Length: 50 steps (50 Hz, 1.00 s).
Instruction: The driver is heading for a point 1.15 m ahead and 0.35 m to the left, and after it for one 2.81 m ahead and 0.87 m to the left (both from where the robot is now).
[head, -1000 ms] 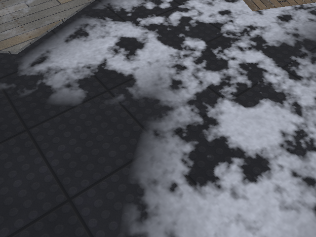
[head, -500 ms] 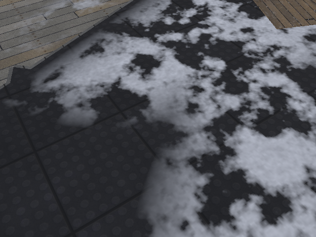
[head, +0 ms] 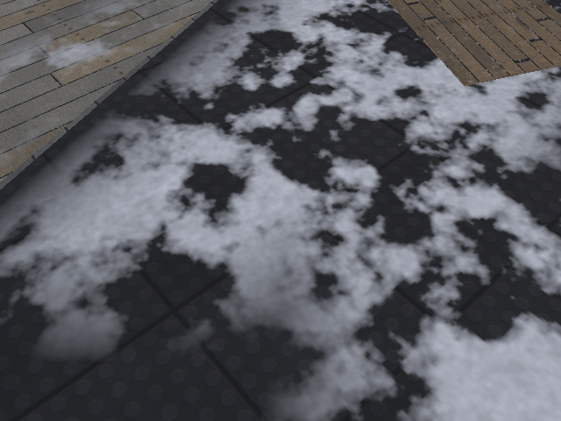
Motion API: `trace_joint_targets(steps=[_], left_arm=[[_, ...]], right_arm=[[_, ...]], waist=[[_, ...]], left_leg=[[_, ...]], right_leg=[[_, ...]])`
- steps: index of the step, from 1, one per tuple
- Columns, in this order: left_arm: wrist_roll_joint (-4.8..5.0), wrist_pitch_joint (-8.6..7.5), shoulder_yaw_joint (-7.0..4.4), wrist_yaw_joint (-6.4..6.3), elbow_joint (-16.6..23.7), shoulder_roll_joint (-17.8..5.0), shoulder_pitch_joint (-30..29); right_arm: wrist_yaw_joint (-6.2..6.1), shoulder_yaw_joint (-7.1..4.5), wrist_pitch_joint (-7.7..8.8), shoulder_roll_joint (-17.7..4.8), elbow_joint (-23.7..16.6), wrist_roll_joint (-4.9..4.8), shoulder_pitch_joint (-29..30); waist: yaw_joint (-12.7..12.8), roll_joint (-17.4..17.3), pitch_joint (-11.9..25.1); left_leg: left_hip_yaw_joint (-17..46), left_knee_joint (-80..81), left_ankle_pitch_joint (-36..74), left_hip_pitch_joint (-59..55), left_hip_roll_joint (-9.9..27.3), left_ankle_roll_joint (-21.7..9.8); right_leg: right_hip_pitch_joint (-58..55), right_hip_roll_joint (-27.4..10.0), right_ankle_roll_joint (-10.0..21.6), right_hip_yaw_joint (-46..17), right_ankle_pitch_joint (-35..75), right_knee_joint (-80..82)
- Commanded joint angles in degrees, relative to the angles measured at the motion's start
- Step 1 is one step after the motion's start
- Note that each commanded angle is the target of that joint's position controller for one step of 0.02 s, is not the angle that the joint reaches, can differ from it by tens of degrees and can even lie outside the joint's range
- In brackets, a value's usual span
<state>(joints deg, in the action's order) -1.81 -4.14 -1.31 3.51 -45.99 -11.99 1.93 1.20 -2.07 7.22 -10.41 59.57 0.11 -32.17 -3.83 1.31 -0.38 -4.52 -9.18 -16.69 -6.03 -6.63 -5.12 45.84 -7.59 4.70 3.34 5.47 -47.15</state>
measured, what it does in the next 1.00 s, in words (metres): walks ahead, turning left: right foot, then left foot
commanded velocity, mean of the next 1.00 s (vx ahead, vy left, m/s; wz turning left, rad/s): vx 1.00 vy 0.00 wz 0.42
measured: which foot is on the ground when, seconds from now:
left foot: down 0.00-0.16, up 0.18-0.62, down 0.64-1.00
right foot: up 0.00-0.14, down 0.16-0.64, up 0.66-1.00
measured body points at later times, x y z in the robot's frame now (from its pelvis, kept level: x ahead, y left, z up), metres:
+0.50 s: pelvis +0.47 -0.01 +0.00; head +0.50 -0.01 +0.45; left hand +0.36 +0.23 -0.14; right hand +0.70 -0.22 -0.09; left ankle +0.70 +0.13 -0.67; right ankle +0.33 -0.08 -0.74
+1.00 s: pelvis +0.95 +0.08 -0.01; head +0.99 +0.10 +0.44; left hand +1.14 +0.36 -0.06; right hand +1.01 -0.21 -0.12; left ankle +0.77 +0.06 -0.74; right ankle +1.23 +0.00 -0.69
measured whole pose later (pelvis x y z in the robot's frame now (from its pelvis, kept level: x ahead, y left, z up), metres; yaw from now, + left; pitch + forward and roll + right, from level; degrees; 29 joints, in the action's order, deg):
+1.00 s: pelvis +0.95 +0.08 -0.01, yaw +26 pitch +3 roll -1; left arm -2.4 -4.4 1.9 1.5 -35.3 -14.0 -3.1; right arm 0.8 -4.6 4.4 -16.9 51.1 -0.4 -28.6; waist -8.2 0.4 -1.3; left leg 14.7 -15.6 -20.7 -5.3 -9.1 -9.3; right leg 40.8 -4.9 -1.6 -3.2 2.5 -34.9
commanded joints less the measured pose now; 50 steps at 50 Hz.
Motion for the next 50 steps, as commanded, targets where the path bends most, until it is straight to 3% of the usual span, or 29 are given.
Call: trace_joint_targets(steps=[1, 4, 5, 7, 8, 9, 10, 11, 12, 15, 17, 20, 22, 24, 27, 29, 30, 31, 32, 33, 34, 35, 36, 38, 40, 43, 47, 48, 50], left_arm=[[0.89, -0.66, 0.65, 0.33, 5.0, -1.46, -7.87], [0.78, -0.78, -0.16, -0.79, 4.98, -4.32, -7.0], [0.75, -0.77, -0.7, -1.26, 4.21, -5.77, -2.66], [0.69, -0.72, -2.69, -2.81, -1.88, -9.57, 18.03], [-0.6, -0.45, -4.13, -3.88, -4.1, -13.31, 28.17], [-1.7, -0.45, -5.74, -3.63, -4.15, -17.83, 28.33], [-0.79, -0.26, -5.34, -2.37, -4.04, -13.35, 24.44], [-0.44, -0.91, -4.64, -2.17, -4.54, -10.5, 19.58], [-0.64, -1.44, -3.79, -1.95, -5.45, -6.62, 17.77], [0.22, -2.81, -2.34, -2.71, -8.0, -3.33, 17.35], [1.31, -3.84, -1.94, -2.44, -9.17, -3.23, 19.87], [1.22, -4.56, -2.44, -1.99, -8.86, -6.29, 21.26], [1.79, -5.19, -2.12, -1.88, -9.31, -6.13, 23.84], [1.98, -5.71, -2.01, -2.41, -10.37, -7.42, 26.46], [1.1, -4.88, -1.64, -4.02, -10.48, -9.1, 28.37], [-0.25, -3.2, -2.26, -5.82, -10.12, -12.24, 27.72], [-0.89, -2.14, -2.76, -6.44, -9.4, -13.7, 25.65], [-1.18, -1.34, -3.25, -6.7, -8.17, -14.96, 22.05], [-0.62, -1.94, -3.55, -6.13, -6.16, -14.98, 18.46], [1.34, -2.91, -1.15, -3.75, -1.41, -4.96, 25.59], [0.96, -4.47, -1.12, -3.79, 0.39, -8.61, 19.2], [0.73, -5.29, -0.86, -3.77, 2.15, -9.05, 14.45], [-0.04, -5.35, -0.59, -3.72, 3.14, -8.26, 12.45], [-2.62, -2.87, 0.12, -3.41, 3.75, -6.79, 12.51], [-3.1, -0.6, 0.51, -2.77, 5.5, -5.94, 11.2], [-1.85, -0.29, 1.25, -2.07, 10.84, -5.75, -0.56], [-0.29, -0.55, 1.68, -1.92, 13.03, -6.28, -6.63], [-0.2, -0.84, 1.79, -2.06, 14.91, -6.68, -8.61], [-0.3, -1.23, 1.48, -2.6, 15.76, -8.01, -8.26]], right_arm=[[-0.8, -0.72, 1.63, -8.23, -3.43, -0.36, 1.11], [-1.52, -0.74, 0.88, -10.65, -2.47, 0.51, -0.57], [-2.13, -1.04, 0.21, -12.19, -2.16, 1.29, -0.4], [-3.08, -1.87, -1.52, -14.57, -2.44, 2.45, 3.27], [-2.85, -1.49, -1.51, -12.05, -3.73, 2.52, 4.65], [-0.78, 0.51, -0.46, -2.17, -6.34, -1.45, -2.61], [-1.15, -0.41, 0.33, -7.93, -6.76, -1.42, 2.26], [-1.38, -0.68, 0.55, -8.76, -9.4, -1.22, 10.61], [-1.17, -0.37, 0.58, -7.71, -10.12, -0.64, 12.91], [0.74, 0.71, -2.06, -3.4, -10.98, 2.44, 12.27], [1.29, 0.9, -2.86, -3.72, -13.03, 2.75, 17.81], [1.97, 1.49, -3.02, -5.03, -17.08, 2.15, 27.4], [2.45, 1.94, -2.6, -4.6, -17.86, 0.89, 31.61], [2.75, 2.4, -2.4, -4.3, -19.06, 0.4, 35.17], [2.48, 1.75, -2.26, -6.86, -18.35, 0.9, 35.12], [2.03, 0.91, -2.46, -9.16, -16.48, 1.38, 27.87], [1.76, -0.09, -2.56, -11.28, -13.68, 1.24, 18.11], [1.24, -1.47, -2.77, -13.53, -9.91, 1.19, 5.34], [0.3, -3.72, -3.93, -16.52, -9.23, 0.67, -0.53], [0.32, -4.95, -4.42, -22.91, -10.0, 2.97, 5.49], [-0.02, -5.4, -5.03, -20.64, -10.99, 1.43, 4.95], [-0.52, -4.96, -4.74, -17.67, -10.07, 1.19, 7.93], [-0.49, -4.27, -4.54, -14.48, -9.71, 0.91, 9.63], [-1.1, -3.22, -3.44, -11.91, -10.21, 0.21, 12.44], [-0.95, -3.06, -2.27, -12.35, -11.12, -0.33, 13.16], [-0.72, -3.55, -1.69, -13.89, -11.46, -0.26, 10.38], [-0.1, -4.49, -2.1, -15.43, -11.54, -0.35, 5.23], [-0.31, -4.66, -2.08, -15.91, -11.55, -0.64, 3.61], [-1.05, -4.77, -2.25, -15.83, -11.74, -0.69, 4.9]], waist=[[1.99, -3.4, -10.05], [3.18, -5.43, -4.94], [5.89, -7.39, -1.24], [15.84, -8.96, 8.9], [19.02, -6.64, 14.72], [10.89, 15.39, 23.07], [11.48, 5.64, 21.07], [10.19, 2.07, 10.17], [7.86, -4.37, 4.38], [1.54, -1.51, -1.11], [1.77, -1.66, -5.98], [3.32, -0.55, -8.76], [5.03, -2.3, -9.04], [6.02, -0.42, -9.65], [5.4, 2.69, -5.4], [0.54, 6.4, 0.87], [-4.2, 7.68, 5.65], [-10.41, 7.52, 10.49], [-13.32, 1.51, 13.68], [-0.46, -17.24, 17.12], [-4.03, -5.23, 21.79], [-1.94, -0.49, 9.95], [1.12, 4.37, 4.62], [5.85, 4.78, -1.17], [6.98, 1.83, -2.74], [3.71, -0.47, -6.45], [-1.41, -3.13, -1.76], [-2.02, -6.59, -3.28], [-0.64, -5.09, -2.67]], left_leg=[[4.94, 11.36, 32.47, 11.88, 15.02, -3.97], [2.23, 1.34, 65.93, -2.72, 16.14, -2.13], [2.22, -6.3, 74.96, -5.71, 17.28, -1.8], [1.07, -32.45, 74.09, -2.53, 17.62, -1.92], [1.28, -51.24, 56.23, 10.88, 15.07, -2.75], [3.77, -78.38, 1.39, 38.19, 2.51, 0.42], [10.53, -81.25, -4.59, 46.88, 4.0, -2.25], [9.81, -78.05, 0.59, 50.26, 7.48, -2.92], [9.62, -73.43, 2.58, 47.78, 9.69, -3.2], [9.96, -65.87, 2.63, 41.46, 13.51, -1.14], [7.89, -61.81, 5.23, 45.05, 15.54, 0.17], [3.8, -47.6, 16.67, 47.07, 15.13, 1.13], [0.0, -36.84, 24.01, 41.75, 11.88, 0.01], [-1.69, -30.03, 29.57, 39.03, 10.21, -2.04], [-6.14, -25.56, 26.74, 37.35, 4.65, -4.26], [-7.14, -25.23, 19.08, 30.3, 0.27, -5.64], [-6.6, -25.65, 15.47, 21.37, -1.32, -6.69], [-3.53, -22.82, 13.65, 9.57, -0.12, -8.74], [6.11, -22.82, 3.78, -1.77, 4.15, -10.36], [40.39, -19.67, 3.23, -24.16, 22.27, -24.94], [51.99, -9.26, -5.65, -23.68, 22.45, -24.28], [44.75, -5.36, -6.77, -12.48, 20.98, -20.13], [38.84, -3.38, -3.22, -1.82, 18.44, -16.41], [30.57, -2.53, 5.6, 14.31, 12.67, -14.49], [26.84, -0.82, 5.42, 23.84, 9.21, -14.43], [24.15, 1.6, 14.55, 29.66, 5.67, -12.31], [24.69, -1.05, 30.29, 17.73, 5.59, -8.66], [26.8, -4.06, 35.42, 15.34, 7.37, -8.53], [27.46, -8.06, 40.8, 11.53, 7.78, -6.46]], right_leg=[[-11.87, 3.31, 1.44, 3.37, 6.56, 11.47], [-15.7, 9.83, 3.49, 6.99, -1.06, 15.41], [-20.01, 11.74, 4.36, 6.51, -5.56, 15.66], [-40.0, 12.34, 6.41, 4.39, -10.74, 18.96], [-55.43, 3.69, 8.15, -4.57, -24.06, 15.0], [-74.35, -14.86, 17.86, -41.53, -41.15, 22.3], [-72.12, -13.23, 16.4, -49.12, -45.01, 30.9], [-62.63, -11.32, 14.0, -38.42, -38.48, 32.33], [-52.46, -9.42, 11.81, -31.54, -31.33, 34.49], [-35.59, -3.83, 8.47, -21.37, -28.69, 38.92], [-31.95, -1.11, 7.26, -15.13, -20.95, 41.01], [-30.83, 1.14, 6.27, -7.65, -10.62, 45.43], [-31.59, 3.08, 2.82, -0.76, 2.49, 46.52], [-36.86, 0.88, 1.05, 2.05, 11.92, 49.0], [-51.69, -0.87, -1.51, 6.52, 40.8, 41.85], [-57.51, -3.15, -2.95, 7.81, 58.54, 26.99], [-56.47, -3.84, -3.07, 7.9, 61.82, 13.93], [-51.45, -4.13, -2.61, 7.67, 57.5, -2.98], [-38.23, 2.07, -2.47, 8.36, 33.12, -25.55], [-3.49, 11.49, -6.38, 0.83, -34.38, -48.61], [1.61, 10.18, -3.58, -8.37, -29.4, -48.78], [3.76, 5.88, -2.68, -9.41, -24.35, -42.1], [0.17, 3.32, -2.7, -8.41, -22.41, -34.69], [-6.86, 0.89, -4.98, -7.65, -23.85, -29.39], [-10.1, -0.46, -7.2, -5.81, -24.9, -22.37], [-12.46, 0.8, -8.61, -2.28, -11.15, -5.8], [-15.31, 5.9, -6.99, -1.53, 0.6, 7.07], [-14.67, 5.5, -6.43, -2.65, 0.02, 10.58], [-20.4, 7.21, -5.51, -3.66, -1.7, 18.5]])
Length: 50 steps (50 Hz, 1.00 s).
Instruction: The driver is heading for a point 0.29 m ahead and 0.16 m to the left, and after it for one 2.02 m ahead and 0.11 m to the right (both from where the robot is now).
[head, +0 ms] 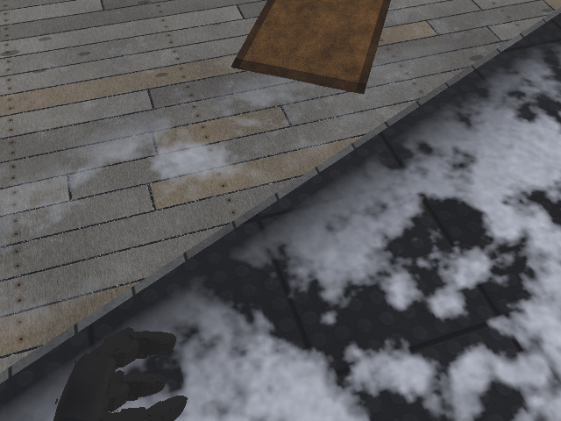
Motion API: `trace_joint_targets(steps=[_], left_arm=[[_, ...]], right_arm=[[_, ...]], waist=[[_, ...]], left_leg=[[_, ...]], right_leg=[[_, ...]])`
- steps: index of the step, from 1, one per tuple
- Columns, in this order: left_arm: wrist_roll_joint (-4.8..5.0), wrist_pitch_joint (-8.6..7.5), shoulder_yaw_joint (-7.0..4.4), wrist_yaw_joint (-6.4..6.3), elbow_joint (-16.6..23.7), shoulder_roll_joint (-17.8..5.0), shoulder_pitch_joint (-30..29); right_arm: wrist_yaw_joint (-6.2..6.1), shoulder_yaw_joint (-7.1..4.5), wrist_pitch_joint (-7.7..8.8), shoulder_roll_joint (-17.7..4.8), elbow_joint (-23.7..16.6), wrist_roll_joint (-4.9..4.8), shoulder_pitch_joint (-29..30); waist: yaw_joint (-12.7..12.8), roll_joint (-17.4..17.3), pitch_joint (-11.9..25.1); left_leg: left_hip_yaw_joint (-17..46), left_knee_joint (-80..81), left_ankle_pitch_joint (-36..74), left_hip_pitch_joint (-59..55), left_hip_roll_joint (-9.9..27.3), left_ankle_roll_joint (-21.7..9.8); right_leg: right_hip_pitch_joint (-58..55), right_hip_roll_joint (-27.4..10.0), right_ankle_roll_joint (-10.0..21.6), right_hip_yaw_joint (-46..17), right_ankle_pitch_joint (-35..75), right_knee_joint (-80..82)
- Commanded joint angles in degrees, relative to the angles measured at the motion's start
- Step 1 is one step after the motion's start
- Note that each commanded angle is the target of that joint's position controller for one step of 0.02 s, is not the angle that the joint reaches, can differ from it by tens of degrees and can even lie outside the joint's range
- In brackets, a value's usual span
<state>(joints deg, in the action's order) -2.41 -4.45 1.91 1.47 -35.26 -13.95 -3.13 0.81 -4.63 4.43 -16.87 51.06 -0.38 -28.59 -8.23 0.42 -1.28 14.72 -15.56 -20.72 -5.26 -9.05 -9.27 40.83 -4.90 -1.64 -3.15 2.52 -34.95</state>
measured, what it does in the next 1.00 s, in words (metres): walks ahead: right foot, then left foot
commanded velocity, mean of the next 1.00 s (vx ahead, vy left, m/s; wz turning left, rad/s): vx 1.00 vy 0.00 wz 0.18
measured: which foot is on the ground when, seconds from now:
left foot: down 0.00-0.08, up 0.10-0.50, down 0.52-1.00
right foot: up 0.00-0.06, down 0.08-0.54, up 0.56-0.98, down 1.00-1.00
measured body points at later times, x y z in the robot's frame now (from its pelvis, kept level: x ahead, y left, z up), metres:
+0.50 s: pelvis +0.44 +0.03 -0.02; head +0.47 +0.05 +0.43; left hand +0.24 +0.23 -0.15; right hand +0.79 -0.03 -0.06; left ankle +0.57 +0.16 -0.71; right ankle +0.25 -0.17 -0.72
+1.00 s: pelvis +0.86 +0.16 -0.03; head +0.88 +0.16 +0.42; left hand +1.01 +0.43 -0.12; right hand +0.87 -0.11 -0.16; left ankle +0.58 +0.15 -0.71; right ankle +1.03 +0.15 -0.73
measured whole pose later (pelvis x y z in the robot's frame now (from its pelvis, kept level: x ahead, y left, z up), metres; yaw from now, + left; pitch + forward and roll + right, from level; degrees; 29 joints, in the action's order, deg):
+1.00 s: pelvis +0.86 +0.16 -0.03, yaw +9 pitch +0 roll +1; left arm -0.3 -1.4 -1.2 4.3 -42.1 -16.1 3.9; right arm -1.8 -1.6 4.9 -14.4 52.8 1.7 -26.8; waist -1.7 1.3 -2.0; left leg -21.8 -23.6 -22.8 -16.0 0.6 7.5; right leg 34.4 1.6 11.0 9.9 -3.2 -39.7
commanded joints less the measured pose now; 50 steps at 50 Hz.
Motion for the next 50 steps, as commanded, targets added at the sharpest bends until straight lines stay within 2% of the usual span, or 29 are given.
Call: trace_joint_targets(steps=[1, 2, 3, 4, 5, 6, 7, 8, 10, 12, 16, 19, 21, 23, 25, 26, 27, 28, 29, 30, 31, 34, 38, 41, 44, 46, 48, 49, 50], left_arm=[[0.55, -1.02, -2.55, -1.03, 3.89, -8.11, 0.54], [0.94, -1.33, -3.88, -1.75, 1.93, -11.26, 9.48], [1.16, -1.43, -5.21, -2.87, -1.05, -13.9, 22.58], [-0.51, -1.44, -6.71, -4.2, -2.81, -17.75, 35.02], [-2.37, -1.3, -7.58, -3.47, -2.12, -21.97, 29.24], [-1.56, -0.62, -7.69, -2.89, -0.9, -15.73, 22.97], [-0.85, -0.43, -6.19, -2.71, -0.8, -9.73, 19.5], [-1.01, -0.38, -5.7, -2.46, -2.33, -7.7, 19.25], [-0.72, -1.06, -5.23, -2.42, -6.31, -6.54, 22.99], [0.9, -2.2, -5.05, -1.39, -8.86, -5.29, 24.14], [1.17, -3.43, -4.94, -0.75, -10.29, -5.38, 21.83], [1.06, -3.73, -5.48, -1.04, -11.62, -8.32, 24.01], [0.7, -3.55, -5.25, -1.35, -13.5, -9.36, 29.22], [0.91, -2.52, -5.71, -2.04, -14.23, -13.67, 30.83], [0.76, -0.7, -6.22, -2.86, -14.26, -17.77, 28.37], [1.19, -0.1, -6.02, -2.9, -13.8, -17.17, 26.45], [1.33, -0.34, -4.73, -1.88, -11.72, -9.67, 28.82], [4.26, -0.56, -3.91, -1.27, -8.74, -7.01, 35.57], [3.69, -0.81, -5.13, -1.93, -7.68, -11.69, 24.11], [3.98, -0.9, -4.9, -1.45, -7.04, -9.35, 24.17], [2.84, -0.51, -4.43, -1.12, -8.26, -7.25, 23.2], [1.45, 2.7, -4.45, 0.6, -11.7, -4.62, 28.32], [1.59, 4.05, -4.46, 1.82, -8.36, -3.1, 16.42], [2.0, 3.49, -3.92, 2.51, -6.15, -2.92, 10.04], [1.55, 3.17, -3.28, 3.63, -3.63, -3.14, 4.77], [1.55, 3.14, -3.65, 3.6, -3.82, -4.88, 5.16], [1.77, 3.32, -4.49, 2.96, -5.83, -7.45, 14.85], [2.89, 3.75, -5.95, 2.53, -9.9, -9.68, 27.12], [2.45, 2.73, -7.02, 1.46, -12.01, -11.31, 37.94]], right_arm=[[-0.91, -2.67, 0.54, -11.45, -3.91, -0.02, 2.74], [-0.81, -3.06, 0.77, -13.68, -4.46, 0.45, 4.51], [-0.42, -3.16, 1.23, -14.38, -5.43, 0.85, 8.4], [-0.28, -1.2, 1.9, -6.69, -7.26, 1.03, 9.15], [-0.28, 1.09, 1.56, 0.24, -10.83, -2.92, -0.39], [-1.19, 1.01, 0.24, -5.52, -8.84, -0.87, 3.31], [-0.67, 0.38, -0.43, -7.69, -8.8, 0.68, 9.58], [0.08, 0.28, -0.94, -7.29, -9.11, 1.35, 12.02], [1.79, 0.91, -2.37, -3.99, -11.19, 2.58, 15.16], [2.65, 1.85, -3.75, -1.41, -13.92, 2.39, 17.69], [3.79, 2.67, -4.33, -1.55, -18.36, 2.24, 24.69], [4.95, 3.17, -4.24, -2.14, -20.49, 2.25, 31.16], [5.24, 4.04, -3.4, -0.61, -20.45, 2.62, 33.48], [4.24, 3.53, -2.78, -2.53, -18.45, 2.97, 30.34], [2.58, 1.63, -2.38, -6.92, -13.58, 3.43, 14.22], [1.41, 0.24, -2.25, -9.44, -10.04, 3.84, 3.58], [0.22, -1.3, -2.29, -14.82, -9.36, 4.09, 2.84], [-0.07, -1.87, -2.02, -18.34, -11.8, 4.76, 3.86], [-0.48, -1.84, -1.58, -14.59, -10.83, 3.81, 4.12], [-0.94, -1.25, -0.87, -12.49, -8.36, 3.66, 6.29], [-0.64, -0.41, 0.37, -8.77, -6.89, 3.58, 7.23], [-0.65, 1.0, 2.2, -3.55, -6.27, 2.32, 11.79], [-0.11, 1.0, 3.86, -3.19, -3.55, 1.32, 8.7], [-0.22, 1.51, 4.12, -2.31, -2.77, 1.66, 7.73], [-1.3, 1.4, 4.08, -5.04, -2.2, 1.42, 6.71], [-2.23, 1.21, 3.49, -7.37, -1.87, 1.33, 5.11], [-3.56, 0.23, 1.53, -11.15, -2.62, 2.18, 6.51], [-4.09, -0.14, 0.7, -12.29, -4.34, 2.19, 8.89], [-3.12, -0.79, -0.18, -14.26, -5.89, 2.31, 13.36]], waist=[[5.53, -3.76, 1.67], [10.21, -3.97, 7.44], [17.86, -4.15, 13.94], [21.12, 3.4, 22.44], [11.7, 25.11, 30.4], [12.1, 15.21, 23.09], [12.97, 6.96, 13.53], [12.35, 1.14, 8.19], [10.78, 2.79, 2.81], [8.85, 4.67, 0.46], [6.44, 4.18, -3.59], [7.51, 2.02, -7.1], [8.72, 1.05, -7.92], [6.13, 4.63, -4.72], [-3.17, 7.63, 3.92], [-8.63, 6.65, 8.83], [-3.36, -7.5, 16.15], [0.89, -13.62, 29.58], [-2.14, -2.21, 22.92], [2.01, -2.24, 11.16], [4.41, 2.55, 4.59], [10.01, -2.03, 2.09], [8.7, -2.52, -4.43], [8.16, -3.02, -6.09], [8.41, -2.94, -7.54], [9.05, -3.25, -4.89], [15.06, -7.11, 1.29], [20.41, -7.21, 10.12], [26.14, -7.98, 10.88]], left_leg=[[8.57, -5.91, 50.55, 9.74, 10.23, -1.14], [8.43, -16.32, 55.62, 9.57, 10.04, 0.11], [7.19, -30.15, 52.18, 15.51, 8.12, 1.07], [2.88, -50.09, 25.83, 24.99, 5.03, 0.82], [-4.26, -65.68, -9.52, 41.98, -0.46, 3.03], [-6.47, -68.68, -2.41, 48.74, 5.99, 1.85], [-8.21, -65.54, 3.04, 49.19, 8.46, 2.3], [-9.01, -63.26, 4.78, 48.08, 10.24, 2.72], [-9.43, -61.12, 4.68, 47.32, 13.05, 3.09], [-9.92, -60.36, 5.26, 49.63, 15.26, 3.19], [-13.45, -52.5, 16.95, 49.7, 14.99, 3.27], [-19.82, -37.27, 23.06, 45.13, 13.34, 1.64], [-22.3, -29.54, 22.81, 37.97, 9.63, -0.51], [-23.73, -25.95, 16.93, 31.43, 4.45, -1.95], [-20.34, -22.16, 8.59, 14.01, 2.33, -3.61], [-16.84, -16.03, 9.68, -0.22, 4.47, -4.59], [-0.71, -16.82, 1.54, -14.45, 19.25, -3.55], [31.81, -6.66, -5.08, -25.43, 35.14, -9.46], [26.08, -2.5, -3.34, -18.38, 29.92, -6.39], [14.82, -2.01, 0.89, -8.59, 29.14, -5.19], [8.49, -1.45, 8.96, 0.84, 26.08, -2.94], [-2.15, 5.76, 4.71, 13.18, 22.88, -0.13], [-15.67, 10.68, 16.05, 12.93, 20.39, 3.06], [-25.21, 10.9, 27.44, 11.41, 17.49, 5.06], [-29.85, 11.76, 40.04, 8.31, 19.26, 6.81], [-31.84, 5.52, 67.12, 1.4, 19.48, 8.51], [-31.52, -8.89, 86.12, -2.62, 21.87, 8.9], [-30.9, -24.18, 95.76, -0.47, 21.89, 8.29], [-29.83, -38.78, 82.14, 5.15, 23.15, 7.45]], right_leg=[[-22.4, 6.52, 1.23, 3.16, -1.87, 7.14], [-32.32, 6.75, 2.15, 2.14, -5.37, 6.14], [-46.63, 3.6, 2.97, 0.77, -9.32, 4.33], [-60.9, -9.3, 4.39, -11.58, -29.81, 3.45], [-70.73, -26.23, 11.21, -46.67, -40.28, 16.5], [-63.21, -22.55, 11.72, -47.87, -52.85, 19.22], [-54.1, -18.47, 10.34, -34.95, -46.39, 19.16], [-47.17, -16.43, 9.66, -26.07, -34.23, 19.43], [-39.78, -13.3, 7.96, -13.69, -20.98, 20.71], [-36.64, -13.18, 7.08, -7.74, -16.52, 23.6], [-31.58, -8.58, 4.33, 9.4, -0.13, 26.92], [-32.24, -6.93, 3.01, 16.67, 7.35, 29.74], [-33.93, -7.58, 3.51, 17.65, 24.69, 30.23], [-40.76, -9.51, 4.81, 17.41, 49.18, 24.36], [-41.26, -11.71, 7.31, 16.18, 58.63, 2.85], [-34.18, -9.87, 7.54, 16.27, 49.07, -13.92], [-19.3, -0.47, 6.46, 13.93, -9.13, -37.97], [-4.08, 5.9, 5.27, 2.67, -30.62, -55.08], [0.96, 3.54, 5.43, -2.29, -21.83, -55.7], [3.23, 1.04, 5.77, -0.62, -19.97, -51.42], [0.88, -1.78, 6.28, -1.54, -19.17, -46.0], [-7.3, -4.09, 5.56, -1.86, -16.02, -39.93], [1.81, -5.1, 5.1, 0.74, -7.53, -33.27], [2.07, -3.04, 6.37, 5.12, 0.72, -23.76], [-3.06, -0.84, 8.9, 9.92, 4.47, -10.82], [-7.99, 4.99, 11.0, 15.49, 2.96, -7.1], [-17.43, 9.13, 12.93, 16.26, -4.82, -6.82], [-30.99, 12.81, 14.04, 15.19, -8.96, -9.62], [-38.48, 12.03, 15.98, 10.04, -11.91, -3.53]])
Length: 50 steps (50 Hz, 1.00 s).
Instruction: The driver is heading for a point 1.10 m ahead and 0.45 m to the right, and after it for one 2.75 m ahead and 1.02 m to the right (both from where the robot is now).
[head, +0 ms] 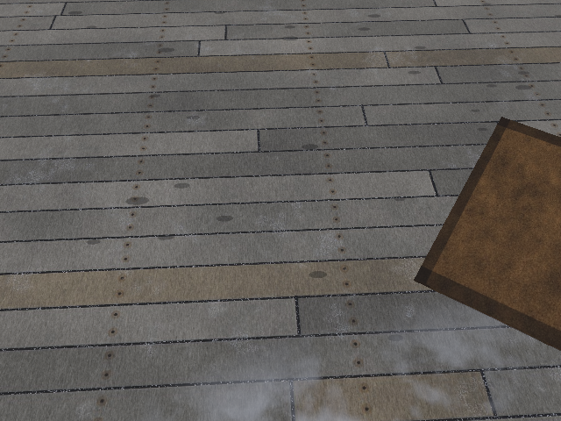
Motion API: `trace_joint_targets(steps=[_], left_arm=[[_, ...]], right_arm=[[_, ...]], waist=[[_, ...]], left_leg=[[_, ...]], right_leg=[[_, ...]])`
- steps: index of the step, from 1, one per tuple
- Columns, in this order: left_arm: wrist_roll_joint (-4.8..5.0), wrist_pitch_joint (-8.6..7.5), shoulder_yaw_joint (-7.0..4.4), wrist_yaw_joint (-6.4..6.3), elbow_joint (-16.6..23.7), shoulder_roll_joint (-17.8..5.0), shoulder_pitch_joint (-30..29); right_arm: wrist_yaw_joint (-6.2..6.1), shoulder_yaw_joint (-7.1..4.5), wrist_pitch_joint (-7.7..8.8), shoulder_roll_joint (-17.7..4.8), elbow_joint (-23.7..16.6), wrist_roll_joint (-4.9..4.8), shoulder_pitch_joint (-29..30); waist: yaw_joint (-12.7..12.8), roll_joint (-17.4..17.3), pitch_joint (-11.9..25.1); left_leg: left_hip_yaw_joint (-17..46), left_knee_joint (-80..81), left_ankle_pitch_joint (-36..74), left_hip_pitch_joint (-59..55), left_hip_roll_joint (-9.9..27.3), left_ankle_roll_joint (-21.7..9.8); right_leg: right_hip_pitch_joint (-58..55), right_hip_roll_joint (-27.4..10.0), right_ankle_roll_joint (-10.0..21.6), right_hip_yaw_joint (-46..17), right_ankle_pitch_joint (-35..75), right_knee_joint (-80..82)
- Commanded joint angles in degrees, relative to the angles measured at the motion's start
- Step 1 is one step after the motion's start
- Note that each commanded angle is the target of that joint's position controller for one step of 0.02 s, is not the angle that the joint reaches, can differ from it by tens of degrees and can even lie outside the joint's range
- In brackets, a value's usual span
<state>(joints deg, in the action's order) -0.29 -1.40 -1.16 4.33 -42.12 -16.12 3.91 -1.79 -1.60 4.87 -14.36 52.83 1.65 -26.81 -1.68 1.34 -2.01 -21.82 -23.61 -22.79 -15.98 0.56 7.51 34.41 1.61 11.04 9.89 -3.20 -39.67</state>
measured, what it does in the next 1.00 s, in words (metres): walks ahead, turning right: left foot, then right foot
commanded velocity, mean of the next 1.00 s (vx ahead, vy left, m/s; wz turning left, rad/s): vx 1.00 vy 0.00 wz -0.92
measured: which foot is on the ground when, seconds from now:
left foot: down 0.00-0.02, up 0.04-0.42, down 0.44-0.88, up 0.90-1.00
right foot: down 0.00-0.46, up 0.48-0.90, down 0.92-1.00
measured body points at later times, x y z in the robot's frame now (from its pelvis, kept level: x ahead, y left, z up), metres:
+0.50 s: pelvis +0.45 -0.04 +0.01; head +0.49 -0.06 +0.46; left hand +0.59 +0.25 -0.10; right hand +0.58 -0.35 -0.05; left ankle +0.62 +0.04 -0.70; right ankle +0.20 -0.03 -0.63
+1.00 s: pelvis +0.79 -0.32 +0.00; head +0.81 -0.35 +0.45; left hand +1.10 -0.31 -0.10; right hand +0.60 -0.51 -0.12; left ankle +0.78 -0.06 -0.55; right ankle +0.81 -0.38 -0.70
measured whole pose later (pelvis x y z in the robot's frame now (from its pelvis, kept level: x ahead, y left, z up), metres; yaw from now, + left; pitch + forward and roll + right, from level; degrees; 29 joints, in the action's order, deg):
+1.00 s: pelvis +0.79 -0.32 +0.00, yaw -56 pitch +0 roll +0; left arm -1.9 0.0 -2.3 1.3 -40.8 -17.9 9.7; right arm 0.1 -0.8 3.9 -13.9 44.6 1.3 -20.1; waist -2.8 0.8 -3.3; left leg -1.7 -80.7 -19.2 12.2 5.1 1.2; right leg 26.5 8.6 10.8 5.9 -15.0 -41.9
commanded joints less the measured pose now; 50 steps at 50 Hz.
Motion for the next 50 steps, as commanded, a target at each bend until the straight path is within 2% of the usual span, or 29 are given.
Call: trace_joint_targets(steps=[1, 2, 3, 5, 7, 9, 12, 14, 17, 19, 21, 22, 23, 24, 25, 27, 28, 31, 35, 38, 41, 43, 44, 45, 46, 47, 48, 49, 50], left_arm=[[1.48, -0.44, -5.63, -3.07, -6.17, -12.8, 32.52], [-1.96, 1.21, -7.56, -4.15, -6.4, -20.6, 24.03], [-0.91, 1.42, -8.04, -4.16, -3.93, -20.06, 22.2], [-0.38, 1.01, -6.77, -4.01, -4.24, -13.8, 20.27], [0.12, -0.69, -5.29, -3.89, -3.52, -9.13, 17.2], [0.55, -2.13, -4.94, -3.67, -2.82, -9.3, 16.86], [0.34, -2.91, -5.14, -3.77, -2.52, -9.88, 18.55], [0.72, -2.87, -5.45, -3.65, -3.0, -10.28, 21.7], [0.79, -2.56, -6.02, -3.66, -3.57, -11.51, 24.4], [0.89, -2.52, -6.18, -4.09, -2.85, -12.11, 22.46], [0.43, -3.03, -6.81, -3.93, -2.27, -15.39, 19.34], [0.08, -3.65, -6.76, -3.66, -1.21, -15.44, 15.17], [-0.31, -4.36, -4.57, -3.77, 0.48, -7.16, 14.48], [2.93, -3.77, -2.52, -3.63, 4.15, -2.53, 22.6], [0.81, -2.4, -2.59, -4.39, 1.82, -7.57, 18.19], [-1.7, -1.6, -3.26, -2.94, 1.93, -8.98, 8.27], [-1.81, -0.89, -2.92, -2.12, 3.5, -7.15, 9.21], [-1.66, 1.32, -1.6, -0.37, 7.23, -3.85, 4.89], [-1.6, 1.89, -0.61, 0.62, 11.74, -3.95, -1.3], [-1.56, 1.8, -0.08, 1.74, 13.23, -4.06, -7.63], [-1.48, 1.17, -0.03, 1.71, 12.56, -4.13, -8.9], [-1.43, 0.76, -0.9, 0.74, 10.25, -5.85, 0.28], [-1.23, 0.39, -2.14, -0.09, 7.3, -8.11, 10.54], [-1.51, 0.0, -4.03, -1.51, 2.51, -10.68, 23.28], [-0.95, 0.39, -5.6, -3.07, 0.87, -14.96, 20.67], [-2.03, 1.65, -7.19, -3.27, 3.91, -22.18, 16.8], [-1.81, 1.85, -6.82, -4.03, 4.65, -18.49, 19.28], [-1.57, 1.14, -6.23, -4.6, 3.23, -15.99, 17.26], [-1.79, -0.02, -5.24, -4.8, 2.38, -12.64, 15.17]], right_arm=[[0.84, -3.33, -1.42, -13.52, -6.92, 0.57, 14.08], [2.51, -1.34, -0.2, -3.98, -13.18, -0.14, 8.89], [2.18, -0.34, 1.41, -5.93, -16.24, 0.13, 13.57], [1.97, -0.09, 3.38, -7.39, -16.33, 0.87, 16.49], [1.55, 0.38, 1.6, -6.79, -16.22, 2.53, 16.39], [1.82, 0.9, -0.78, -5.55, -17.03, 3.11, 16.5], [2.65, 1.74, -1.54, -4.5, -21.1, 2.18, 27.54], [3.1, 2.63, -1.07, -3.32, -23.71, 1.04, 32.76], [2.98, 2.57, -0.55, -4.23, -25.25, 0.45, 36.1], [2.49, 2.1, 0.0, -5.75, -25.08, 0.24, 33.38], [1.12, -0.18, 0.43, -11.02, -21.91, -0.14, 20.96], [0.08, -1.67, 0.67, -13.97, -18.81, -0.12, 7.79], [-1.13, -3.2, 0.75, -17.67, -16.7, 1.49, -4.69], [-0.41, -4.11, 0.36, -21.53, -17.35, 2.73, 1.75], [0.09, -3.77, -0.25, -14.75, -18.85, 2.07, 8.68], [0.8, -2.05, -0.8, -8.01, -16.06, 1.57, 7.46], [0.31, -2.15, -0.52, -8.6, -14.55, 1.75, 7.5], [1.61, -1.55, 1.34, -6.07, -10.73, 0.07, 6.31], [1.99, -1.89, 2.85, -7.81, -9.35, -0.05, 8.79], [1.99, -2.34, 2.95, -9.7, -7.65, 0.09, 6.72], [1.38, -2.9, 2.05, -13.01, -6.42, 0.13, 1.66], [0.63, -3.8, 0.61, -17.25, -7.52, 0.26, 2.25], [0.53, -4.33, -0.58, -18.53, -8.34, 0.42, 4.49], [0.82, -4.11, -1.2, -17.22, -8.95, 0.65, 6.05], [1.86, -2.67, -1.43, -10.0, -9.97, 1.8, 4.53], [1.99, -1.84, -0.57, -8.32, -17.02, -0.4, 3.15], [1.84, -1.68, 0.9, -11.39, -17.84, -0.39, 8.9], [1.7, -1.18, 1.32, -10.48, -16.72, -1.27, 9.22], [1.49, -0.77, 1.05, -9.61, -15.02, -0.93, 8.79]], waist=[[21.22, -2.54, 7.72], [6.7, 19.63, 6.66], [8.84, 7.94, 13.62], [4.41, -6.17, 3.46], [0.53, -7.35, 0.07], [-0.99, -5.78, -0.37], [2.37, -5.66, -3.46], [5.69, -0.05, -3.88], [8.75, 1.94, -0.88], [6.84, 2.66, 0.8], [-0.03, 2.25, 9.41], [-7.52, 1.83, 15.41], [-10.41, -7.56, 23.3], [-1.72, -27.59, 30.16], [-2.19, -15.08, 19.98], [-4.47, -1.53, 6.3], [-1.75, -5.61, 7.03], [0.82, -6.39, 1.33], [3.52, -6.13, -2.56], [2.24, -3.65, -6.1], [1.99, -4.38, -4.28], [7.76, -8.05, 1.58], [12.86, -9.29, 6.19], [17.85, -7.25, 11.56], [11.67, 3.61, 9.06], [6.69, 15.37, 18.53], [9.46, 2.39, 19.31], [7.02, -1.71, 11.57], [3.85, -6.88, 5.7]], left_leg=[[4.92, -49.08, 50.04, 22.1, 6.32, -8.12], [11.61, -70.85, -6.19, 57.14, -5.74, -3.02], [25.05, -71.56, -3.82, 63.61, -3.37, -5.34], [27.54, -60.13, 2.79, 62.43, 1.59, -7.71], [27.68, -53.05, 3.24, 55.68, 4.08, -6.7], [26.01, -46.72, 1.99, 52.15, 5.44, -4.96], [22.0, -32.51, 13.24, 49.61, 4.8, -3.52], [21.27, -20.89, 22.75, 47.83, 3.51, -4.04], [21.22, -11.74, 26.85, 45.91, 0.19, -5.07], [22.73, -6.03, 25.51, 38.26, -1.25, -5.93], [23.51, -5.02, 18.79, 22.4, -3.04, -7.38], [25.47, -7.02, 14.21, 8.08, 0.63, -8.53], [38.79, -6.73, -6.1, -6.05, 14.79, -10.04], [73.63, 6.68, -20.9, -12.52, 28.77, -16.51], [70.73, 8.78, -29.57, -3.8, 24.76, -16.22], [46.16, 7.2, -2.61, 10.68, 18.02, -13.4], [45.55, 8.29, -2.96, 12.09, 18.39, -14.7], [35.71, 13.1, 5.37, 19.68, 17.69, -14.09], [19.63, 17.27, 18.8, 24.15, 15.34, -11.75], [9.03, 19.81, 27.31, 24.45, 11.72, -9.63], [4.74, 11.91, 64.67, 15.74, 11.45, -8.42], [4.94, -3.95, 87.08, 11.98, 14.69, -8.17], [6.22, -16.25, 87.94, 14.02, 16.51, -9.07], [6.91, -33.31, 74.96, 23.17, 15.29, -8.99], [8.16, -52.62, 11.06, 39.93, 6.55, -8.44], [16.1, -72.49, -6.28, 60.71, -1.95, -5.54], [23.97, -70.84, 1.54, 65.25, 1.81, -6.82], [23.59, -66.95, 4.19, 64.49, 4.02, -7.45], [23.37, -61.53, 5.33, 60.54, 6.54, -7.74]], right_leg=[[-34.03, 3.01, 4.23, -9.52, -11.76, 5.09], [-51.42, -9.11, 16.67, -40.23, -8.47, 10.14], [-54.04, -13.23, 18.7, -56.57, -18.34, 21.11], [-40.55, -12.42, 12.44, -51.53, -17.64, 26.94], [-29.04, -7.78, 9.95, -41.47, -5.04, 25.89], [-20.56, -4.84, 9.59, -37.39, -5.41, 27.98], [-14.23, -0.08, 6.44, -31.99, -0.17, 30.89], [-16.28, 0.0, 4.46, -32.44, 10.95, 29.1], [-25.09, -1.26, 2.44, -33.91, 20.31, 25.82], [-26.44, -2.04, 0.24, -35.49, 27.22, 20.83], [-28.01, -1.09, -2.35, -35.28, 36.77, 6.18], [-21.74, 0.73, -3.31, -33.5, 32.1, -7.42], [-12.05, 3.95, -3.03, -28.03, -1.58, -27.01], [3.31, 8.15, -5.01, -20.99, -26.71, -40.56], [9.37, 1.47, -4.29, -18.43, -19.05, -42.29], [7.34, -2.96, -4.97, -15.94, -13.67, -35.84], [8.41, -3.57, -5.32, -15.43, -13.62, -36.41], [10.89, -7.74, -6.02, -15.15, -13.23, -35.55], [11.89, -8.84, -6.43, -13.16, -2.26, -28.49], [5.64, -6.47, -4.54, -5.78, 4.2, -13.6], [-1.94, -0.25, -1.08, 1.63, 1.09, -5.92], [-10.31, 3.34, 1.17, 1.6, -6.23, -5.13], [-20.84, 4.8, 2.79, -0.18, -8.59, -3.94], [-38.14, 5.34, 4.18, -4.9, -7.46, 1.25], [-46.86, -2.54, 4.36, -16.8, -12.1, 1.63], [-61.68, -16.14, 15.34, -50.79, -11.61, 13.66], [-60.14, -16.99, 13.11, -53.29, -14.45, 21.43], [-51.16, -17.32, 11.26, -47.93, -12.44, 23.24], [-40.41, -15.64, 8.55, -41.76, -7.73, 23.9]])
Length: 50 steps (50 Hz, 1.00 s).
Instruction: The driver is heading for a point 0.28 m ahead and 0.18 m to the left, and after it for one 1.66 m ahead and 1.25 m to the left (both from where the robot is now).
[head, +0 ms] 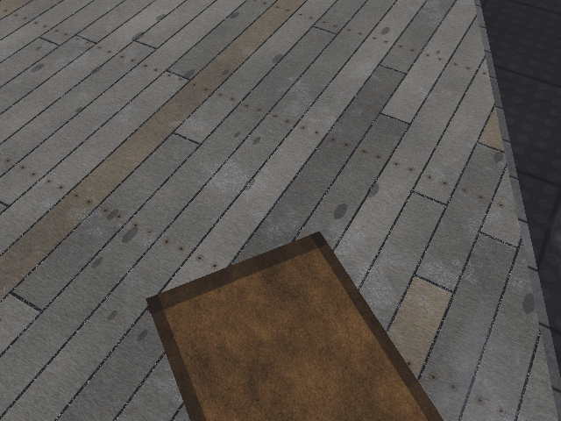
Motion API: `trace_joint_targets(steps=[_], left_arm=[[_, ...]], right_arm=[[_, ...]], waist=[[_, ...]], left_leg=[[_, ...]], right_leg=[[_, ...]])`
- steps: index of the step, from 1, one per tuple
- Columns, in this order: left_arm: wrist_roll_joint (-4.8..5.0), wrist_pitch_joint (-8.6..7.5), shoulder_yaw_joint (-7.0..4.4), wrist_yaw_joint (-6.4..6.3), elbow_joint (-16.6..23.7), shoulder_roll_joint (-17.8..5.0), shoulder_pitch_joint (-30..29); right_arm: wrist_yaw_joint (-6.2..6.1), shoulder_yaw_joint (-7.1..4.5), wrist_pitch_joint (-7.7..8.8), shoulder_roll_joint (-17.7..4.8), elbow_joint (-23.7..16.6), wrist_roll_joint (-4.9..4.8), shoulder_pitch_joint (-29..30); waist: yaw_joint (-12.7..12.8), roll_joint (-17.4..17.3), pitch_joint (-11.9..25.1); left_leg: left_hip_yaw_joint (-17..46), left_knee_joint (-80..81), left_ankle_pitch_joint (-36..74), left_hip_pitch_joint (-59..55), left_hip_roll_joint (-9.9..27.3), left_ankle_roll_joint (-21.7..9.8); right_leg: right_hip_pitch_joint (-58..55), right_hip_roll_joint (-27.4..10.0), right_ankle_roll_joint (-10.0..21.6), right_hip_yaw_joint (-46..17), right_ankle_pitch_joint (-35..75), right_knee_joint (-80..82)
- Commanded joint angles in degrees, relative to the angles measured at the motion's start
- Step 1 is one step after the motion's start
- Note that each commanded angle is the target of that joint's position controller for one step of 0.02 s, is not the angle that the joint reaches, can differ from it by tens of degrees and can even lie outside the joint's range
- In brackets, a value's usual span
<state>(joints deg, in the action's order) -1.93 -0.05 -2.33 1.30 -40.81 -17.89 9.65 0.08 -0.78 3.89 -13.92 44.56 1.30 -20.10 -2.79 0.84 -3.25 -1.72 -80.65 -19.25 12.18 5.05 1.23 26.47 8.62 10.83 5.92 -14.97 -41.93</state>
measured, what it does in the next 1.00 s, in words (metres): walks ahead, turning left: left foot, then right foot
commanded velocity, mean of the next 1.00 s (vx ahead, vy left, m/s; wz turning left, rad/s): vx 1.00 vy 0.00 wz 0.67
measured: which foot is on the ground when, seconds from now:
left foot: up 0.00-0.34, down 0.36-0.76, up 0.78-1.00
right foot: down 0.00-0.36, up 0.38-0.72, down 0.74-1.00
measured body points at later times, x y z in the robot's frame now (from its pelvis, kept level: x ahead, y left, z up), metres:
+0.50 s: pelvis +0.48 +0.07 +0.02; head +0.49 +0.06 +0.47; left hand +0.58 +0.35 -0.06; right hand +0.56 -0.21 -0.11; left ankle +0.49 +0.11 -0.70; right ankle +0.43 -0.09 -0.58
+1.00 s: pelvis +0.93 +0.17 +0.03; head +0.95 +0.18 +0.48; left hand +0.71 +0.38 -0.08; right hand +1.28 +0.12 -0.03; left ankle +0.91 +0.29 -0.61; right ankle +0.94 +0.00 -0.70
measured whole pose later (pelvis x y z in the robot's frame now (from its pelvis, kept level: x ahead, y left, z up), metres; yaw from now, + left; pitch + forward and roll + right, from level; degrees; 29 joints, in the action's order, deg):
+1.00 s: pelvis +0.93 +0.17 +0.03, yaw +43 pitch +2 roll -2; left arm -1.7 -5.7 -3.2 -0.3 -48.1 -19.4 26.8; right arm 4.1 -3.7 -0.6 -21.6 35.4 2.0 -4.2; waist 3.6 -3.7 0.6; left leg -1.6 -69.7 -10.2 43.5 2.7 -4.9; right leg 1.9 -1.8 -2.0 10.4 -19.1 -20.0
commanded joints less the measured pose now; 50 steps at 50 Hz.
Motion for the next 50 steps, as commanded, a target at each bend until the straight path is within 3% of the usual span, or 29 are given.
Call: trace_joint_targets(steps=[1, 3, 5, 8, 9, 12, 14, 15, 17, 18, 19, 20, 21, 22, 25, 28, 30, 31, 34, 35, 36, 37, 38, 39, 40, 41, 42, 46, 50], left_arm=[[-0.18, -2.64, -2.99, -1.94, 0.78, -8.34, 7.85], [0.27, -4.87, -1.58, -1.77, -1.04, -4.89, 8.32], [0.47, -6.31, -1.58, -1.09, -2.67, -5.28, 10.06], [0.87, -7.17, -1.25, -0.18, -4.02, -4.23, 11.02], [1.13, -7.83, -0.84, -0.17, -3.84, -4.2, 11.77], [1.39, -8.75, -0.34, -1.03, -5.83, -4.57, 15.54], [1.09, -8.8, -0.89, -2.52, -5.16, -8.33, 12.6], [0.46, -8.28, -1.44, -3.28, -4.76, -9.58, 10.38], [-0.99, -5.81, -1.96, -4.32, -3.56, -10.5, 7.26], [-0.53, -4.91, -2.58, -4.45, -2.05, -12.15, 1.09], [-1.43, -6.46, 0.13, -3.25, 1.22, -1.91, -0.29], [1.18, -7.18, 1.36, -2.6, 5.38, -1.15, 7.12], [0.11, -8.29, 1.93, -2.12, 5.82, -3.96, 2.97], [-0.5, -8.63, 1.92, -1.53, 5.94, -4.67, 0.43], [-2.91, -5.09, 2.95, -1.03, 7.21, -3.31, 0.56], [-1.39, -3.99, 4.08, -0.02, 11.09, -2.28, -7.05], [0.2, -3.82, 4.6, 0.44, 11.7, -0.31, -10.55], [0.77, -3.94, 4.49, 0.38, 12.04, -0.6, -10.96], [0.48, -4.7, 3.33, -0.48, 11.77, -3.58, -11.56], [0.37, -5.05, 2.46, -0.95, 10.76, -5.37, -7.98], [0.33, -5.45, 1.24, -1.57, 8.6, -7.52, -0.07], [-0.25, -5.84, -0.26, -2.52, 6.18, -10.27, 11.7], [-1.72, -6.0, -1.88, -3.71, 4.29, -14.74, 24.94], [-2.44, -5.29, -3.16, -3.26, 4.67, -20.05, 17.96], [-1.98, -4.78, -2.54, -2.98, 6.33, -12.7, 10.89], [-1.3, -4.66, -1.32, -2.7, 6.2, -7.64, 7.98], [-1.56, -4.61, -0.83, -2.35, 4.61, -5.43, 8.39], [0.28, -6.4, -0.21, -1.55, -1.85, -2.55, 13.3], [0.31, -7.62, -0.58, -1.24, -3.28, -4.1, 10.23]], right_arm=[[-0.15, -1.21, 1.06, -8.7, -5.9, 0.15, 0.99], [0.9, -0.9, -1.44, -6.95, -4.24, 0.66, -0.87], [1.95, -0.63, -2.49, -5.14, -4.93, -0.14, 2.77], [2.44, -0.61, -2.3, -5.03, -5.69, -1.49, 11.03], [2.85, -0.03, -1.73, -3.46, -7.17, -1.33, 12.41], [3.54, 0.39, -0.82, -3.5, -7.36, -1.16, 17.62], [3.78, -0.05, -0.82, -5.03, -6.1, -1.06, 12.86], [3.52, -0.85, -1.18, -7.77, -4.93, -0.52, 8.82], [2.67, -3.6, -1.77, -13.59, 1.62, -0.1, -9.52], [2.08, -5.32, -1.98, -15.72, 4.49, -0.33, -22.07], [1.53, -5.81, -2.87, -17.06, 5.75, -0.83, -19.36], [1.15, -6.28, -2.72, -19.89, 2.82, 0.09, -13.11], [0.56, -5.96, -2.83, -15.11, 0.31, -0.24, -10.2], [0.27, -5.03, -3.02, -11.49, 1.09, -0.52, -7.48], [-0.18, -4.25, -0.9, -10.99, 0.73, -0.45, -3.83], [0.32, -5.06, 0.62, -13.18, -0.98, -0.77, -0.32], [1.01, -5.8, 0.78, -14.0, -1.42, -1.5, -0.17], [1.28, -6.11, 0.91, -14.41, -1.34, -1.77, -1.43], [1.02, -6.96, 0.28, -15.23, -0.97, -1.59, -4.54], [0.74, -7.19, 0.18, -16.1, -1.13, -1.22, -4.44], [0.85, -7.4, 0.2, -17.35, -1.25, -0.87, -3.39], [1.02, -7.18, 0.73, -16.77, -2.04, -0.82, -0.43], [0.6, -4.84, 1.6, -8.33, -4.6, -0.43, 1.96], [0.93, -2.93, 1.47, -3.68, -9.03, -3.57, -5.83], [0.18, -3.1, -0.06, -8.61, -6.4, -1.52, -0.7], [0.75, -3.59, -0.62, -10.13, -6.61, -0.34, 4.29], [1.54, -3.64, -1.11, -10.07, -6.6, 0.1, 7.29], [4.03, -2.19, -3.82, -5.5, -11.24, 0.67, 12.59], [4.93, -1.03, -4.25, -5.51, -15.2, 0.73, 18.43]], waist=[[2.64, -7.73, 5.22], [0.14, -6.02, 2.77], [0.99, -2.03, -0.79], [3.75, -2.08, -2.9], [3.63, 0.36, -3.45], [5.63, -0.73, -2.78], [1.53, 4.1, 1.24], [-0.96, 6.93, 2.7], [-9.64, 3.7, 10.13], [-18.43, -1.18, 12.3], [-10.67, -18.07, 9.53], [-3.69, -18.13, 20.64], [-5.32, -4.63, 15.9], [-1.6, 4.91, 6.86], [5.16, 5.98, -1.86], [4.66, 1.15, -4.81], [1.8, -0.38, -2.23], [0.68, -3.41, -1.45], [-1.42, -3.92, 1.42], [0.25, -4.03, 4.33], [4.88, -2.35, 9.75], [11.61, -1.39, 15.81], [15.52, 9.35, 23.71], [6.37, 29.03, 29.38], [6.87, 14.03, 18.9], [7.49, 6.52, 11.8], [7.4, 1.49, 7.78], [4.31, 6.08, 2.91], [1.47, 4.68, -1.18]], left_leg=[[4.26, -1.12, 1.54, 27.25, 3.32, -1.67], [5.69, 4.99, 0.21, 21.12, 4.72, -1.23], [5.28, 12.36, 5.21, 24.23, 4.13, -2.16], [1.21, 24.13, 17.81, 26.02, 0.02, -4.38], [-0.09, 30.59, 22.6, 24.02, 0.29, -5.22], [-6.38, 40.84, 31.01, 19.65, -3.72, -7.77], [-6.36, 42.83, 29.7, 14.76, -6.4, -9.28], [-5.88, 43.27, 24.98, 11.27, -6.95, -10.28], [-7.86, 42.69, 17.48, -5.41, -12.86, -12.19], [-2.16, 49.32, 17.44, -17.33, -9.54, -17.19], [11.78, 41.44, 26.91, -31.06, -1.4, -20.6], [41.08, 53.05, 7.98, -40.74, 9.41, -32.28], [47.99, 63.59, -4.98, -33.79, 10.96, -30.08], [42.27, 67.34, -7.99, -20.42, 8.39, -25.45], [32.64, 70.31, -0.8, 3.76, 2.18, -22.63], [23.35, 74.01, 6.92, 18.63, -3.7, -20.29], [19.64, 74.38, 10.54, 18.9, -7.07, -16.82], [21.15, 72.66, 15.6, 16.31, -5.72, -16.04], [23.57, 65.3, 24.13, 1.81, -4.15, -13.03], [23.95, 59.31, 31.29, -1.45, -3.88, -11.82], [22.15, 48.46, 36.97, -2.37, -5.46, -10.23], [20.17, 33.34, 33.95, 4.76, -7.62, -8.78], [15.74, 12.86, 3.16, 15.07, -10.54, -9.08], [9.93, -0.94, -10.7, 30.65, -13.1, -7.81], [8.04, -4.59, -3.58, 36.62, -7.12, -8.31], [6.45, -1.06, 1.29, 36.85, -4.81, -7.91], [6.16, 1.28, 3.06, 35.11, -2.93, -7.21], [5.57, 4.63, 4.32, 36.22, 0.53, -6.14], [1.94, 16.25, 14.36, 34.07, 0.61, -6.35]], right_leg=[[-24.32, -21.35, 7.49, -32.71, 8.59, 26.71], [-14.29, -19.29, 5.99, -25.66, 12.28, 29.71], [-12.9, -16.5, 1.86, -17.33, 16.06, 33.24], [-16.16, -9.99, -4.66, -5.08, 29.25, 36.05], [-15.39, -11.34, -5.7, -2.96, 37.04, 35.88], [-22.66, -12.91, -8.45, 0.29, 52.82, 38.39], [-28.99, -16.2, -10.22, 1.97, 73.21, 31.87], [-31.05, -18.53, -10.9, 2.02, 78.3, 26.66], [-29.01, -17.45, -11.49, 2.95, 85.22, -0.12], [-18.57, -12.09, -11.93, 5.13, 66.84, -29.65], [9.73, -1.39, -12.74, 0.91, -11.86, -53.11], [24.82, -2.03, -13.65, -11.53, -16.68, -62.39], [26.94, -5.97, -12.09, -15.13, -9.85, -55.15], [23.53, -9.14, -10.62, -14.11, -4.83, -46.24], [13.84, -13.17, -12.79, -12.24, -7.07, -32.48], [2.29, -15.03, -14.44, -7.98, 3.25, -10.93], [-6.27, -12.48, -14.52, -5.5, 15.5, 0.08], [-8.18, -12.28, -14.14, -5.95, 19.53, 3.14], [-7.8, -10.1, -13.38, -6.77, 16.93, 11.7], [-11.65, -8.74, -12.8, -7.0, 12.57, 12.74], [-20.28, -7.69, -12.04, -6.25, 7.98, 13.35], [-34.18, -11.61, -10.82, -8.64, 2.68, 10.3], [-47.04, -27.06, -10.02, -25.0, -19.49, 12.42], [-51.87, -39.15, -3.65, -61.01, -33.03, 28.31], [-43.84, -35.52, -2.74, -55.73, -40.47, 29.11], [-36.97, -32.07, -3.82, -42.04, -28.84, 26.92], [-31.65, -29.15, -4.77, -32.08, -14.05, 26.21], [-25.42, -26.01, -7.06, -15.11, 6.95, 28.84], [-21.09, -23.42, -8.34, -0.37, 21.09, 33.05]])
Velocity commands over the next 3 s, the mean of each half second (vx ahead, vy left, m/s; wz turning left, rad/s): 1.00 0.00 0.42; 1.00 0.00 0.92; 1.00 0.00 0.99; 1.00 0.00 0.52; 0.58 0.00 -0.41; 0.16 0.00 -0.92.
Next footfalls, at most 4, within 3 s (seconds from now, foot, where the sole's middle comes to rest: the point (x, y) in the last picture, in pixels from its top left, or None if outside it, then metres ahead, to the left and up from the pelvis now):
0.36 left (227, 388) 0.53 0.12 -0.74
0.74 right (263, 233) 0.97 0.02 -0.74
1.18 left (122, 186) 1.16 0.44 -0.74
1.58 right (53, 111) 1.51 0.72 -0.74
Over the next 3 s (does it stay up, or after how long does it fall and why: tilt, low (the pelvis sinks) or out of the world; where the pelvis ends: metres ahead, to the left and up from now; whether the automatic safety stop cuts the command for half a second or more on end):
stays up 1.37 1.51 0.04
